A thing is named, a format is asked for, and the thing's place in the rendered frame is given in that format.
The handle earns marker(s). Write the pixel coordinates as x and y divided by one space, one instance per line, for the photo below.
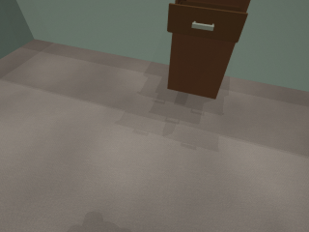
202 26

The cabinet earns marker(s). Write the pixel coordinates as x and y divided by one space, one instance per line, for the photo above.
197 65

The drawer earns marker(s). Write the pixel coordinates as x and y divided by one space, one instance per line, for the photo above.
228 21

